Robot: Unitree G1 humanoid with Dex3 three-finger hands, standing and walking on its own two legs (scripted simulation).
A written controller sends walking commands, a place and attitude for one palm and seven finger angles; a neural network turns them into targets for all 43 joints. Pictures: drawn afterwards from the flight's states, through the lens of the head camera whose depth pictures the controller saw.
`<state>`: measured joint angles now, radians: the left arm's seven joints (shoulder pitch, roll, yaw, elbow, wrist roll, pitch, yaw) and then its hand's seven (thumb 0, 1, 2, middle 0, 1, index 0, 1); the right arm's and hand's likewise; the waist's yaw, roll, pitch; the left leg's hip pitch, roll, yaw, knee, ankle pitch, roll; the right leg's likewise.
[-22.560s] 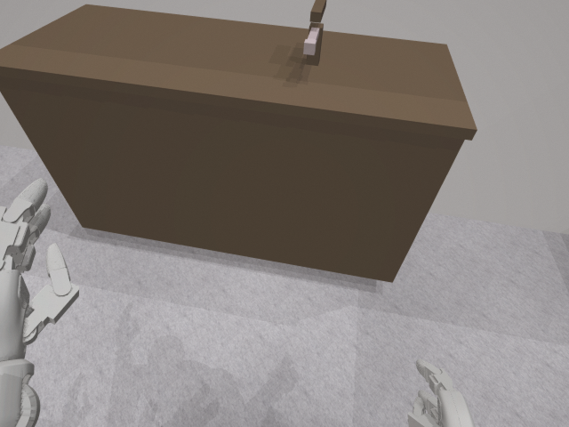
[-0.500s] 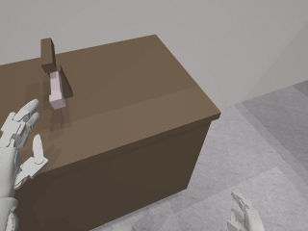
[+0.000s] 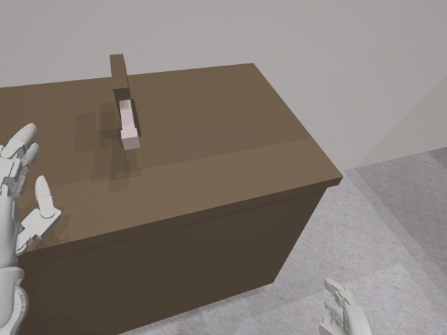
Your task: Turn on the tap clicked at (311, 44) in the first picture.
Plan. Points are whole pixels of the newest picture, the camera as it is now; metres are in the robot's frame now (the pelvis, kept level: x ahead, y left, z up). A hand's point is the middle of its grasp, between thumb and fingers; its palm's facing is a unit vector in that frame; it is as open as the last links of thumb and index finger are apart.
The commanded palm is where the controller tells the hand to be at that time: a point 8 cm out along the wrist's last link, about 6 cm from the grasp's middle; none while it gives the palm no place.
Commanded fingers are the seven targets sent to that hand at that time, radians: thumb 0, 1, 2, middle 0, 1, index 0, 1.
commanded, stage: come to a stop and stand still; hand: left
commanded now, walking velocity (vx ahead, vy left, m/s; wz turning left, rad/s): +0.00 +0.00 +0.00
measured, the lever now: (130, 139) +0.41 +0.22 +0.13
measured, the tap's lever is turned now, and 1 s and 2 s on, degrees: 0 0 0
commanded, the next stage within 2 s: look again from close up in 0.66 s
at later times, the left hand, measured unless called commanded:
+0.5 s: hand (74, 182) +0.27 +0.25 +0.17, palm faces +0.39 -0.84 -0.37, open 7.4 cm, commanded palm +0.21 +0.29 +0.18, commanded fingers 0.00 0.90 0.90 -0.20 -0.30 -0.20 -0.30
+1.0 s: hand (73, 193) +0.25 +0.24 +0.16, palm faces +0.42 -0.84 -0.34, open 7.4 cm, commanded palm +0.20 +0.28 +0.18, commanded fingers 0.00 0.90 0.90 -0.20 -0.30 -0.20 -0.30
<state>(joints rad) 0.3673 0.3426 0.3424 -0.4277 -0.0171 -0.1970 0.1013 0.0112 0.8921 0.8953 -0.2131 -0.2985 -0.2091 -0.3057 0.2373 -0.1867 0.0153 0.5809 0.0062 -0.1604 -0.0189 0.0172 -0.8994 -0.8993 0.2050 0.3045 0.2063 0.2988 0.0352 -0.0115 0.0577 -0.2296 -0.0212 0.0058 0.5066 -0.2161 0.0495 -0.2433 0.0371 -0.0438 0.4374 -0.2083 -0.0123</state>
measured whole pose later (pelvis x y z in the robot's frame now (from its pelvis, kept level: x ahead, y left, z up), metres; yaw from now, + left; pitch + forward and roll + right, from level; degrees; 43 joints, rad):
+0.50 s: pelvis +0.05 +0.00 +0.00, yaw +1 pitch -1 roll -1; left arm 0.42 0.37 0.35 -0.49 -0.04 -0.20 0.11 0.01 0.89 0.90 -0.21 -0.30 -0.21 -0.31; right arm 0.18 -0.19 0.00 0.58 0.02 -0.13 -0.01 0.02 -0.90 -0.90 0.20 0.30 0.21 0.30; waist 0.02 -0.02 0.08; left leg -0.17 -0.05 -0.01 0.48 -0.28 0.05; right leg -0.19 0.02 -0.03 0.42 -0.21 -0.01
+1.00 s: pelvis +0.04 -0.01 +0.00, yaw +2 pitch -2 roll -1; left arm 0.43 0.35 0.33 -0.46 -0.05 -0.18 0.13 0.01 0.89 0.90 -0.21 -0.30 -0.21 -0.31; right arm 0.20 -0.19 0.01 0.59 0.02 -0.10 -0.03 0.02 -0.90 -0.90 0.20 0.30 0.21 0.30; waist 0.02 -0.01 0.06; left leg -0.16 -0.04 -0.02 0.45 -0.25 0.04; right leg -0.18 0.03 -0.04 0.39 -0.18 -0.03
